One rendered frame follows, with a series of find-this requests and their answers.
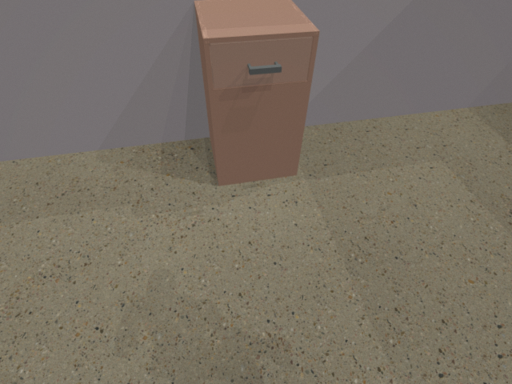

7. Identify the cabinet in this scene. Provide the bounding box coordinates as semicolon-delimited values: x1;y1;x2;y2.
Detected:
194;0;320;186

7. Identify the handle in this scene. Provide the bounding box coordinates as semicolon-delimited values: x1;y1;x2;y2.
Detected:
247;62;282;75

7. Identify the drawer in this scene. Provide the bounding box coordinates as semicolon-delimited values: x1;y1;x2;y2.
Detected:
209;37;313;89

